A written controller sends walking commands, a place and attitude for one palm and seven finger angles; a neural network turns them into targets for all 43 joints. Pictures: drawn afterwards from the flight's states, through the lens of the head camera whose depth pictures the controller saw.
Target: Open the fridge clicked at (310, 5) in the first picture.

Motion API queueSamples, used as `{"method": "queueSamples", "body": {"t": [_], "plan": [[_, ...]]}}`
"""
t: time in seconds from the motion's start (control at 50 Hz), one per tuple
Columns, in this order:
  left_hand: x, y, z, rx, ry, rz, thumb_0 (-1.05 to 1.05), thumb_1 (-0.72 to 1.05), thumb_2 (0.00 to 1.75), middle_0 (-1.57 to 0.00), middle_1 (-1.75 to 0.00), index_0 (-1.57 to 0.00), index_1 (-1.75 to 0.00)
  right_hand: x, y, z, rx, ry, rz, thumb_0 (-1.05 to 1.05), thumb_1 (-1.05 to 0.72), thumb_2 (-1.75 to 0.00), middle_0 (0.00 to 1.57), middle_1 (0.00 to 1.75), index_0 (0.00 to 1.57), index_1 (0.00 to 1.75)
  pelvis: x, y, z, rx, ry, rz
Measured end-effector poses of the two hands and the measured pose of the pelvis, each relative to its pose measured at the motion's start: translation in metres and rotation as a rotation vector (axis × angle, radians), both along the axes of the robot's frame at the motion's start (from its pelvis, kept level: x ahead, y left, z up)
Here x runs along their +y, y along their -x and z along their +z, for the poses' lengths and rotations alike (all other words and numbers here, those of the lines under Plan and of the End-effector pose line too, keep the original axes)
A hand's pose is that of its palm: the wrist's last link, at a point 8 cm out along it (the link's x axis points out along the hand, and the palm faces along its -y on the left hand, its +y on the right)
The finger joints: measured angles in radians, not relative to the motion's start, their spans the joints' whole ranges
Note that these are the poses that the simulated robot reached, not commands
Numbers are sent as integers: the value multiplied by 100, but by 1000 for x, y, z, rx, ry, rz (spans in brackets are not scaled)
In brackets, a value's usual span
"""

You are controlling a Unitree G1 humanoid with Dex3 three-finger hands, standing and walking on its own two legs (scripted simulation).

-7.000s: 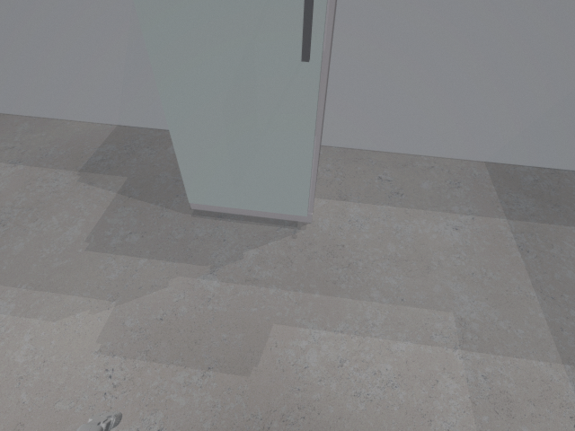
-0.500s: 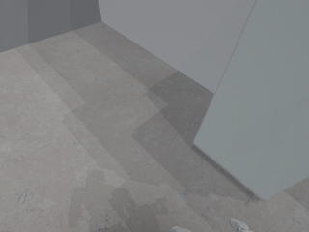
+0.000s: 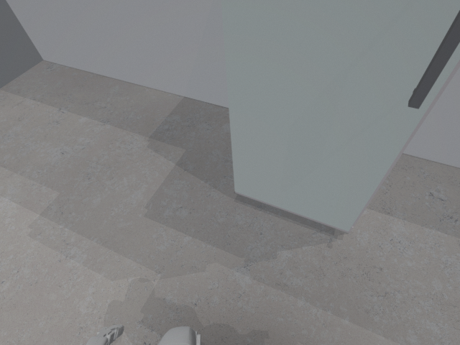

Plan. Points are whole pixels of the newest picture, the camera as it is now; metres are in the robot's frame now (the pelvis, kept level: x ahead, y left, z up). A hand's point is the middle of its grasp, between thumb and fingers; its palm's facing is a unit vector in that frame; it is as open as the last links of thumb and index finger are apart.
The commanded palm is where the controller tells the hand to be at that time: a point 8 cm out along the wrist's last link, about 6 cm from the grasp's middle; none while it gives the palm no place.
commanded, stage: turn to face it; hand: right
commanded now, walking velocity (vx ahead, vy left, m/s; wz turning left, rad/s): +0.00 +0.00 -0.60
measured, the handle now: out of the picture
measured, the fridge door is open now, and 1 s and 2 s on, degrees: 0 0 0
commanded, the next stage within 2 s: take the last steps up to it in 0.52 s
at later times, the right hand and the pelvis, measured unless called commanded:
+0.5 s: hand out of the picture +0.04 -0.17 -0.14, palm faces +0.27 +0.92 -0.27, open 7.4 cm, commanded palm none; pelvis -0.01 +0.05 +0.00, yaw -16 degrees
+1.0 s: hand out of the picture -0.08 -0.21 -0.17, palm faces +0.42 +0.89 -0.18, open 7.4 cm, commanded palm none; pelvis -0.01 -0.03 +0.01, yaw -22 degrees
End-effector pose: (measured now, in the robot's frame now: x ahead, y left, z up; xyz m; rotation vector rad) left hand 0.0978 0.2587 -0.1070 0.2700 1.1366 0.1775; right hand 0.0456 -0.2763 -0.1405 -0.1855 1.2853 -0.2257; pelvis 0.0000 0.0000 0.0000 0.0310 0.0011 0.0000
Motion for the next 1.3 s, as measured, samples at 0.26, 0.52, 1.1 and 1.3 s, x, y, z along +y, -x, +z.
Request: {"method": "queueSamples", "body": {"t": [0.26,0.52,1.1,1.3], "plan": [[-1,5,-20,77,71,-73,0,90,90,-20,-30,-20,-30,25,-37,28,-207,25,-56,1,-91,-90,20,30,20,30,19,2,2,-4,13,-151],[28,-2,-35,143,82,-165,1,91,90,-20,-30,-20,-30,69,41,29,-155,35,-191,1,-90,-90,21,30,20,30,45,9,1,-27,51,-284],[-69,53,-18,289,57,-227,0,91,90,-20,-30,-20,-30,16,97,4,-12,-96,-365,1,-91,-90,20,30,20,30,-29,-12,11,-26,31,-388],[-47,54,-37,497,80,-126,0,91,90,-20,-30,-20,-30,14,-60,6,-170,-58,-252,1,-91,-90,20,30,20,30,-18,-90,-7,-9,40,-381]]}}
